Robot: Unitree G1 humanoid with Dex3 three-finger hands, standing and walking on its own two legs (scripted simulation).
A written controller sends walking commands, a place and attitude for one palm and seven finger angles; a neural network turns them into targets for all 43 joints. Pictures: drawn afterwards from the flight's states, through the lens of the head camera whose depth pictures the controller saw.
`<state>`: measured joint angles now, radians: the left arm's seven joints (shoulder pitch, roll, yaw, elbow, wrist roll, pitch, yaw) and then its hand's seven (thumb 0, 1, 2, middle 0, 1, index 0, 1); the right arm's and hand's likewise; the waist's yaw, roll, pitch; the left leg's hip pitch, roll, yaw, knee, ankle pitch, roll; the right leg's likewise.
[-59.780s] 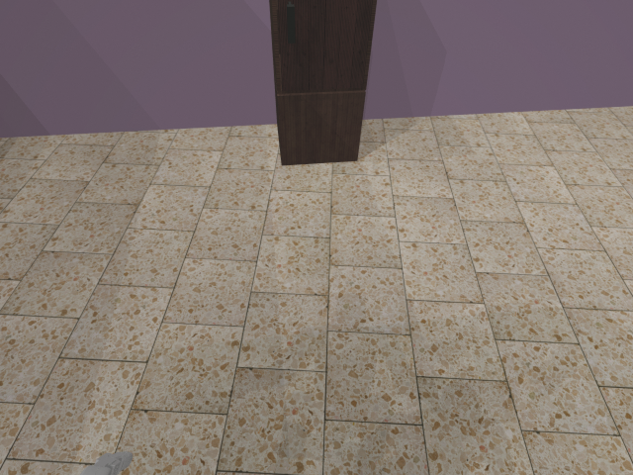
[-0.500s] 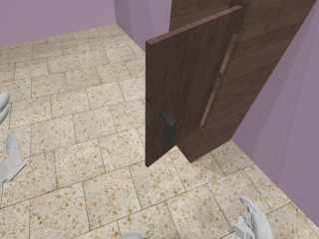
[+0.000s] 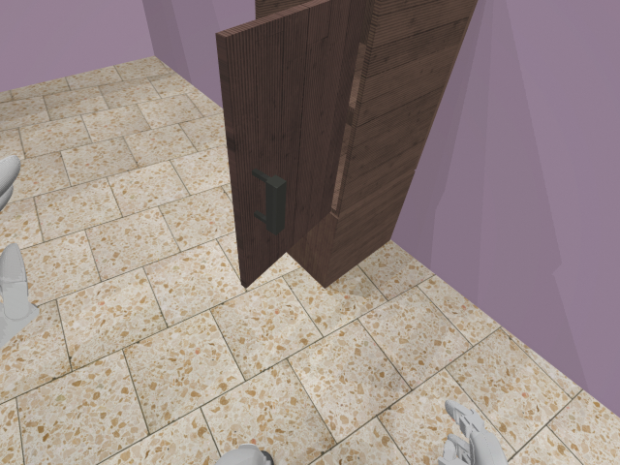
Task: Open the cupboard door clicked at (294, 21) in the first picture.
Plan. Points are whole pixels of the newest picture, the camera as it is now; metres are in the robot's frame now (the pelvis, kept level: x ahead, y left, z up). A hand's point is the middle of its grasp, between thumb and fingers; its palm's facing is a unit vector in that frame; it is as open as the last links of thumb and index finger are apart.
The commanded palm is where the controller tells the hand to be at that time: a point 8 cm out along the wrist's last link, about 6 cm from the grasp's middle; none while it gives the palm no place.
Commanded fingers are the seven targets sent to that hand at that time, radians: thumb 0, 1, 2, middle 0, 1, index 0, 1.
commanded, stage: stop stepping back and stand still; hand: left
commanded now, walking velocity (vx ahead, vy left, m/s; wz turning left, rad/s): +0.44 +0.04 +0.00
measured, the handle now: (266, 201) +0.58 +0.12 -0.03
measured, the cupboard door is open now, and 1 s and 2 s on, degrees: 100 100 100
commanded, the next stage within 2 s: let the arm hang, fingers relaxed in 1.30 s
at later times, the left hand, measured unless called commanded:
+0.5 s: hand out of the picture +0.12 +0.27 +0.20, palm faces +0.50 -0.72 -0.48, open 7.4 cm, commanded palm +0.05 +0.31 +0.20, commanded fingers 0.00 0.90 0.90 -0.20 -0.30 -0.20 -0.30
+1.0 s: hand out of the picture +0.09 +0.30 +0.19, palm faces +0.46 -0.75 -0.47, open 7.4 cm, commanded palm +0.02 +0.33 +0.20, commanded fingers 0.00 0.90 0.90 -0.20 -0.30 -0.20 -0.30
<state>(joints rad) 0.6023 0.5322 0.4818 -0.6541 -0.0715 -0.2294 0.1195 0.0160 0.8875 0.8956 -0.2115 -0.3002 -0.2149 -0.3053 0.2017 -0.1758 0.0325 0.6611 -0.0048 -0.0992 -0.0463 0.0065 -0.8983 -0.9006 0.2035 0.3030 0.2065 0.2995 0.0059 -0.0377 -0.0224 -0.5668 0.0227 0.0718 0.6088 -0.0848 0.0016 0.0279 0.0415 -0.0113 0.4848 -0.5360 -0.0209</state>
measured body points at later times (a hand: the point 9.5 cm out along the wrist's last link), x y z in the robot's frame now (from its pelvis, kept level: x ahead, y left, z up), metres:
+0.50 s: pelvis -0.07 +0.00 +0.02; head -0.07 -0.01 +0.47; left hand +0.09 +0.31 +0.23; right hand +0.08 -0.26 -0.07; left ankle -0.09 +0.14 -0.71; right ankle -0.10 -0.08 -0.71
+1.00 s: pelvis -0.10 +0.03 +0.03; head -0.08 +0.03 +0.48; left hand +0.06 +0.34 +0.21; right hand +0.07 -0.19 -0.06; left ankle -0.09 +0.14 -0.71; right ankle -0.10 -0.08 -0.71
